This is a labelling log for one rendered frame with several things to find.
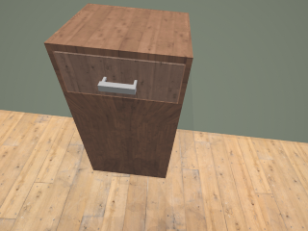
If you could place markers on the cabinet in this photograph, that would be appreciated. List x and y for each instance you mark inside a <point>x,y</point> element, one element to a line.
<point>124,134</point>

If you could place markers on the handle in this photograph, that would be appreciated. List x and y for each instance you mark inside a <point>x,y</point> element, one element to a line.
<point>117,87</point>

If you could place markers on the drawer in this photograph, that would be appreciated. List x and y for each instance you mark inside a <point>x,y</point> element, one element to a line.
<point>159,81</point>

